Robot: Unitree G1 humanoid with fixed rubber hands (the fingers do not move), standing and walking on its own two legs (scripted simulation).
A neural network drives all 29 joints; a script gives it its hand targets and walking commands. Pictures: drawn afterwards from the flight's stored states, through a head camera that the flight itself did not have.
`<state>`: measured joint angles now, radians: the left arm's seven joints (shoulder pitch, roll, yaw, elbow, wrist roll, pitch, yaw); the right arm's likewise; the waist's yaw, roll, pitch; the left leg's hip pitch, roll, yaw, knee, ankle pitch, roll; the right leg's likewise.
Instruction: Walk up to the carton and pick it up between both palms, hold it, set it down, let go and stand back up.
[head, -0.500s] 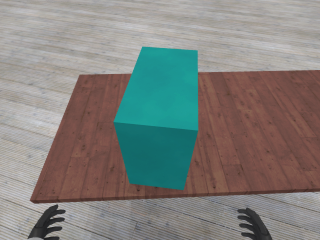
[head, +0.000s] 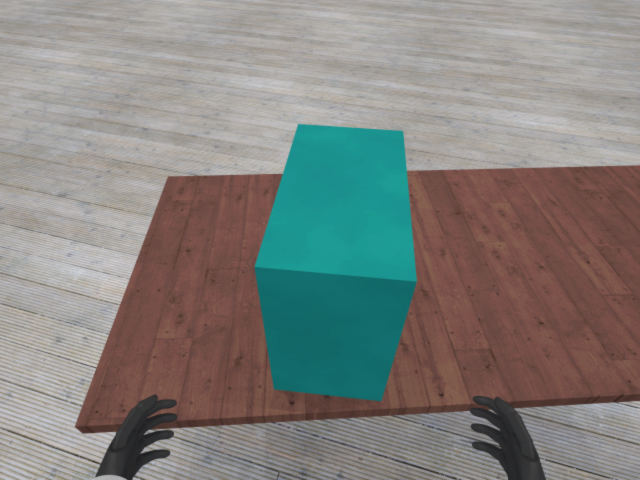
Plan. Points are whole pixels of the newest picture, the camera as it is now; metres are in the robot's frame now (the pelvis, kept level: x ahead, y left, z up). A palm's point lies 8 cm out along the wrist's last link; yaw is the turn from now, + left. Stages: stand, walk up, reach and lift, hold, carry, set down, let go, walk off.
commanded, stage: reach and lift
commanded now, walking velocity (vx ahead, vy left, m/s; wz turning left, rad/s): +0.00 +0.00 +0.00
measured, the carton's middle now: (338, 259) +0.44 +0.00 +0.04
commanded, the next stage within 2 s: none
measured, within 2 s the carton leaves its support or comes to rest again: neither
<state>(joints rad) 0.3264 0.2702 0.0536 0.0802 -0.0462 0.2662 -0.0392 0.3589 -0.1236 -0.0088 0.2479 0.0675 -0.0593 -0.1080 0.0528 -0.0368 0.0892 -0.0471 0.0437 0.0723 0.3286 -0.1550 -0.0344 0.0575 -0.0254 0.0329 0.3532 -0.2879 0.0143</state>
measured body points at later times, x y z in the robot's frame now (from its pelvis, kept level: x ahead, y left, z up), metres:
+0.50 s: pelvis -0.01 +0.02 +0.00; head -0.03 +0.02 +0.45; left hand +0.18 +0.23 +0.04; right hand +0.17 -0.18 +0.04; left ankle +0.02 +0.14 -0.75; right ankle -0.05 -0.13 -0.75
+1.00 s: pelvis -0.01 +0.02 +0.00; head -0.01 +0.01 +0.45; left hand +0.23 +0.22 +0.08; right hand +0.23 -0.16 +0.06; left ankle +0.02 +0.14 -0.75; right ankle -0.05 -0.13 -0.74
